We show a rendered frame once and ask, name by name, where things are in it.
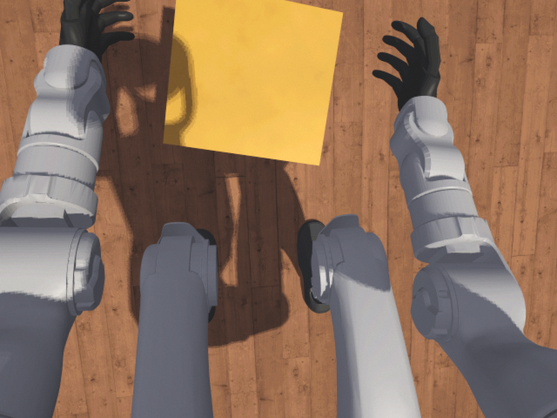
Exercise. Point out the robot left shin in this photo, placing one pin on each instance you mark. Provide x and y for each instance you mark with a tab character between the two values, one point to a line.
149	260

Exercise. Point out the robot right thigh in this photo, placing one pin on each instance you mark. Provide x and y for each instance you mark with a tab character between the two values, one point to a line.
374	377

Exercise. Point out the left robot upper arm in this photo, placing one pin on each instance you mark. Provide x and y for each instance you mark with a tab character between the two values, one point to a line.
48	276

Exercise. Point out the carton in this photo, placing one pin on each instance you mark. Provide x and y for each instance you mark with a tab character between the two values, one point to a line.
251	77

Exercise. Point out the robot left forearm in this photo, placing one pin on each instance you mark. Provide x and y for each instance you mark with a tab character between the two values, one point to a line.
59	153

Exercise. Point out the right robot upper arm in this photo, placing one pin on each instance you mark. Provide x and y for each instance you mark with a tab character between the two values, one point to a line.
475	311

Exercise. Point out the robot left hand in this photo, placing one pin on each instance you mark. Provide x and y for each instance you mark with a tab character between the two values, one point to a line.
81	25

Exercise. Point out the robot right hand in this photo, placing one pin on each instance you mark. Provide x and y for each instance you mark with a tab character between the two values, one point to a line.
421	75

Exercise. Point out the robot right forearm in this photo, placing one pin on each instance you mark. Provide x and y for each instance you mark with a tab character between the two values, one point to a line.
446	225

